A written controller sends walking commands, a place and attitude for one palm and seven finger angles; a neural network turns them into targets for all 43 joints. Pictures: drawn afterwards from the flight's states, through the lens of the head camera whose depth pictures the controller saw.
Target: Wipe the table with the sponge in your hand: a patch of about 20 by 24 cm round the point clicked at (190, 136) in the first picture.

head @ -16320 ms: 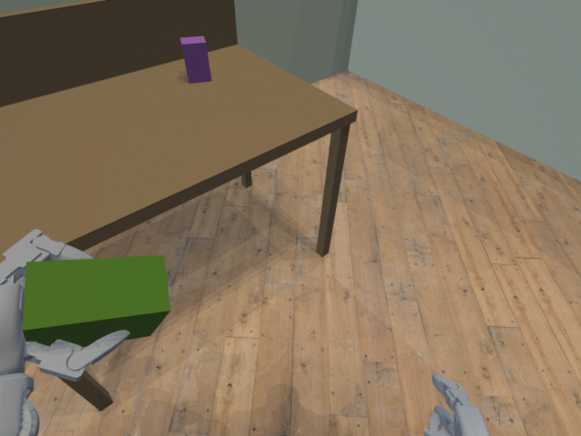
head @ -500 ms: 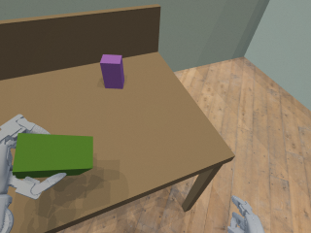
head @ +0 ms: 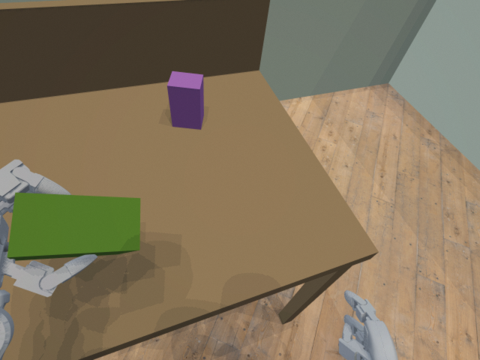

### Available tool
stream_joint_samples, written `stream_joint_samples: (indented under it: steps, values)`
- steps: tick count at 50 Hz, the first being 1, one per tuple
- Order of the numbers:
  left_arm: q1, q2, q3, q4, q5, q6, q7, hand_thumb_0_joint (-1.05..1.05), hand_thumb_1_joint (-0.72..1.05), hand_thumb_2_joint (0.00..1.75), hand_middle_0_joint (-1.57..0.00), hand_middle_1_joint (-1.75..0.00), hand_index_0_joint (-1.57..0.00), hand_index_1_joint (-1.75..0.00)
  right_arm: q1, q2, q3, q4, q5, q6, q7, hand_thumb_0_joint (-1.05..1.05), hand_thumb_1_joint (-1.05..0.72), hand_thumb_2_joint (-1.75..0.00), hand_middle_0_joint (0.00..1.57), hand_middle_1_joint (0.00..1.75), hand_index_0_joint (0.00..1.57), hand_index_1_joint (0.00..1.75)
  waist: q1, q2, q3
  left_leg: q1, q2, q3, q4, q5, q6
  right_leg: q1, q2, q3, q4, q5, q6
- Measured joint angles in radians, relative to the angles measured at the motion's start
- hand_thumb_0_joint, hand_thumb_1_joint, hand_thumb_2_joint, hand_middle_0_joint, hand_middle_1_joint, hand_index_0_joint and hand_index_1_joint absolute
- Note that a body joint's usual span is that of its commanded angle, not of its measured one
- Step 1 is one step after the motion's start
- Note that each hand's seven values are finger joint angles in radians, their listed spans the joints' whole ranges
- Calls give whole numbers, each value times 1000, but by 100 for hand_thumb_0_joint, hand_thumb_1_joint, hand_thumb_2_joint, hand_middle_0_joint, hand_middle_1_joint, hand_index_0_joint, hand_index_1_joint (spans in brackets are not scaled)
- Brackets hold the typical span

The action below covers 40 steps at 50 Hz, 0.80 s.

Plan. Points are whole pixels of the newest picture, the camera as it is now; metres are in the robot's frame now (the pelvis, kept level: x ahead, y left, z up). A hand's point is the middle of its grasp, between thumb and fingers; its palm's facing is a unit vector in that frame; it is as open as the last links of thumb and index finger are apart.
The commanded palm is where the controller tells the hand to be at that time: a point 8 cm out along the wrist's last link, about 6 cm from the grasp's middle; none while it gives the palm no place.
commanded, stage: come to a stop and stand still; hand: left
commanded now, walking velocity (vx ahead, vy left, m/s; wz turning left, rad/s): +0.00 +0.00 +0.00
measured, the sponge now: (94, 229) +0.24 +0.22 +0.13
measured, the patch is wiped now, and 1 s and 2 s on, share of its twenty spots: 0.00 0.00 0.00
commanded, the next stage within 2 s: look again from close up in 0.18 s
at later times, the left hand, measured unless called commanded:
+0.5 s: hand (43, 238) +0.21 +0.25 +0.16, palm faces +0.38 -0.85 -0.36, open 10.1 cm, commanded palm +0.15 +0.28 +0.18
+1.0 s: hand (67, 246) +0.21 +0.23 +0.15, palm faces +0.29 -0.87 -0.41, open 10.1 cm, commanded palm +0.15 +0.27 +0.18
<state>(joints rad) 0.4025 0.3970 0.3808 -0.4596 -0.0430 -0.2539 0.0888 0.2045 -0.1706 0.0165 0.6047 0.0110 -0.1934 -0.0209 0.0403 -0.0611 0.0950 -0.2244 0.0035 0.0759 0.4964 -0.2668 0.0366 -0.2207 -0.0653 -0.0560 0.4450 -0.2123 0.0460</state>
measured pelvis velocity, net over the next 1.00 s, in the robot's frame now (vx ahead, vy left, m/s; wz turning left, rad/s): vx -0.01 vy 0.00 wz -0.02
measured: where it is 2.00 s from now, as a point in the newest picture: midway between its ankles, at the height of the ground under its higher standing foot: outside the picture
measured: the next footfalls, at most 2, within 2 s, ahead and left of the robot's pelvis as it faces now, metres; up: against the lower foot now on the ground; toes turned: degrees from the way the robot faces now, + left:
none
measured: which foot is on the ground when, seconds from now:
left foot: down 0.00-1.00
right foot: down 0.00-1.00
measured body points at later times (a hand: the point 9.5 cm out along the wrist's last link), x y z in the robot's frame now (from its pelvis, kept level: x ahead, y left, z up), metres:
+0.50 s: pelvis -0.01 +0.00 +0.00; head +0.02 +0.03 +0.45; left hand +0.18 +0.30 +0.18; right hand +0.16 -0.22 -0.07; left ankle +0.00 +0.09 -0.74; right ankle +0.01 -0.15 -0.74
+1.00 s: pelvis -0.01 +0.00 +0.00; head +0.02 +0.02 +0.45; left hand +0.19 +0.28 +0.17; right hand +0.15 -0.23 -0.08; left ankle +0.00 +0.09 -0.74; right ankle +0.01 -0.15 -0.74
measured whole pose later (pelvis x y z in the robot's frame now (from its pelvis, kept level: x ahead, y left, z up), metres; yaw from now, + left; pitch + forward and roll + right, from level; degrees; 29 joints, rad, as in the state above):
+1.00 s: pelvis -0.01 +0.00 +0.00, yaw -1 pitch -1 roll +0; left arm 0.45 0.38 0.34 -0.45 -0.03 -0.28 0.06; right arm 0.23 -0.18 0.01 0.60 0.01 -0.20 -0.01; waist 0.02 -0.04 0.08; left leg -0.24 0.01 0.09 0.50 -0.25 0.04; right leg -0.25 -0.06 -0.04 0.46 -0.20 0.04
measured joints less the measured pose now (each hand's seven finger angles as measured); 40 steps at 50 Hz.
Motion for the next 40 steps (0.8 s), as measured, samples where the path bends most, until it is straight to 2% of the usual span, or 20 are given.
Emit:
stream_joint_samples:
  steps: [3, 9, 15, 25, 35, 36, 37, 39, 40]
  values:
    - [-21, -14, 8, -11, -4, 4, 13, -2, -51, 102, -71, -134, -75, -134, -19, -5, -1, -3, -2, 2, 5, 2, -90, -90, 21, 30, 20, 30, 1, 2, -4, 5, 2, -2, 1, -3, 0, 11, 3, -2, -11, 4, 1]
    - [-8, -37, -21, -18, -3, 11, 13, -1, -51, 102, -71, -134, -75, -134, -46, -11, -2, -29, -3, 22, 7, 2, -90, -90, 21, 30, 20, 30, -6, 7, -24, 8, 6, 4, -5, 0, 2, 18, 8, 3, -32, 18, 4]
    - [6, -31, -27, -4, 0, 31, 8, -1, -51, 102, -71, -134, -75, -134, -38, -13, -1, -48, -2, 37, -4, 2, -90, -90, 21, 30, 20, 30, -9, 7, -25, 6, 7, 5, -16, 13, 3, 18, 9, 5, -49, 35, 3]
    - [16, -31, -17, -23, 3, 25, 10, -1, -51, 102, -70, -134, -75, -134, 2, -16, 1, -21, -4, 42, -5, 2, -90, -90, 21, 30, 20, 30, -8, 19, -15, -1, 5, 0, -26, 31, 3, 15, 8, -1, -61, 51, 2]
    - [24, -35, -23, -10, 11, 32, 8, -1, -51, 102, -70, -134, -75, -134, 10, -18, -1, -9, -3, 41, -7, 2, -90, -90, 21, 30, 20, 30, -19, 28, -15, -4, 9, 1, -31, 40, 0, 10, 13, 0, -65, 59, -3]
    - [-23, -1, -8, -4, 54, 34, -16, -1, -51, 102, -71, -134, -75, -133, 21, -18, -9, -17, -17, 30, -9, 2, -90, -90, 21, 30, 20, 30, -2, 28, -11, -19, 14, -2, -15, 36, -1, -1, 16, -2, -54, 57, -5]
    - [-95, 45, 14, 38, 73, 4, -36, -1, -51, 102, -71, -134, -75, -133, 24, -16, -10, -7, -24, 18, -11, 2, -90, -90, 21, 30, 20, 30, 13, 21, -9, -36, 15, -5, -1, 34, -3, -19, 17, -5, -37, 52, -8]
    - [-189, 83, 55, 120, 50, -24, -39, -1, -51, 102, -71, -134, -75, -133, 12, -15, -5, 9, -22, 17, 0, 2, -90, -90, 21, 30, 20, 30, 28, 11, -2, -39, 17, 4, 0, 36, -5, -35, 18, 5, -20, 49, -14]
    - [-197, 76, 71, 133, 31, -21, -30, -1, -51, 102, -71, -134, -75, -133, 5, -16, -4, 9, -16, 15, 8, 2, -90, -90, 21, 30, 20, 30, 22, 11, -1, -35, 16, 11, -4, 38, -4, -37, 17, 12, -15, 48, -16]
